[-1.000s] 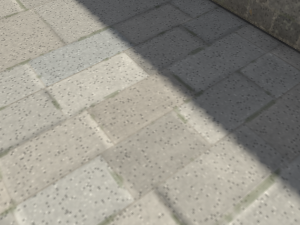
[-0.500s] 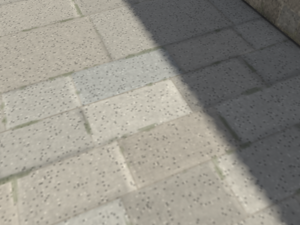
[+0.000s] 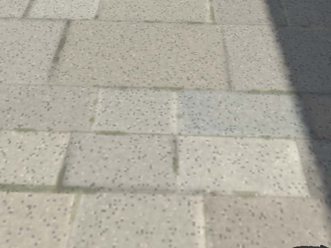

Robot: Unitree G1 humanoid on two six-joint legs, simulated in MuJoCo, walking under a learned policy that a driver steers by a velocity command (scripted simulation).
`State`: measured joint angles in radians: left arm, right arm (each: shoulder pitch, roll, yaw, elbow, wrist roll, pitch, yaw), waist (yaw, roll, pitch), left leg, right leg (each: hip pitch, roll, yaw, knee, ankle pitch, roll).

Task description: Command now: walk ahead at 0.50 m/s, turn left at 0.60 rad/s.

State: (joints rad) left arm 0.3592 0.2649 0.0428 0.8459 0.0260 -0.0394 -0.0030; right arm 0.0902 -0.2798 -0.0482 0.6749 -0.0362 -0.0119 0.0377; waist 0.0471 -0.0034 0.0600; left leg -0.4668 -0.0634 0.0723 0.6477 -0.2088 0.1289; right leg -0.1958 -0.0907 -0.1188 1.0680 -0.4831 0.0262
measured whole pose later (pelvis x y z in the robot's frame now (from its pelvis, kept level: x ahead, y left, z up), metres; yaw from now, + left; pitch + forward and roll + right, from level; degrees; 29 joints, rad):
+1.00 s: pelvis +0.51 +0.12 +0.01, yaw +30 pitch +2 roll -1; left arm 0.44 0.25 0.03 0.90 0.01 -0.05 -0.01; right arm 0.05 -0.24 -0.02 0.69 -0.06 -0.04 0.04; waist 0.06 0.00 0.04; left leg -0.45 -0.03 0.06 0.59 -0.16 0.10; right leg -0.10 -0.07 -0.13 0.78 -0.46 0.00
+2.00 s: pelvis +0.74 +0.27 +0.02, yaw +2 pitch +1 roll +0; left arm 0.21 0.29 0.09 0.78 0.01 0.06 0.00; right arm 0.20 -0.26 -0.03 0.77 -0.02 0.01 -0.06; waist 0.02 -0.04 0.03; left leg -0.26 -0.04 -0.05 0.48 -0.24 0.03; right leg -0.42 0.17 0.18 0.61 -0.30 -0.03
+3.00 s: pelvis +0.72 +0.26 +0.03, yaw -15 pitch -2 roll +0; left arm 0.21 0.24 0.01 1.00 0.01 0.01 0.02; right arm 0.23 -0.22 -0.01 0.98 -0.01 0.00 -0.03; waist 0.00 -0.01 0.04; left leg -0.12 -0.01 0.00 0.38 -0.22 0.01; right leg -0.13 0.06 0.03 0.36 -0.20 -0.04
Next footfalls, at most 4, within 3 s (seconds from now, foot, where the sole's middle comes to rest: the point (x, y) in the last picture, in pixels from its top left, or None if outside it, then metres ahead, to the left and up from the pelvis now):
0.46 right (196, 246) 0.45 -0.07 -0.75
0.96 left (117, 209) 0.58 0.24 -0.75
1.44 right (134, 150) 0.86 0.21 -0.75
1.96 left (95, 164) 0.78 0.37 -0.75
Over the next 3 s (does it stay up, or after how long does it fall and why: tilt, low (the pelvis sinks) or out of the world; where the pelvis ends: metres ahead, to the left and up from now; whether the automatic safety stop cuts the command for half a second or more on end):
stays up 0.72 0.26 0.03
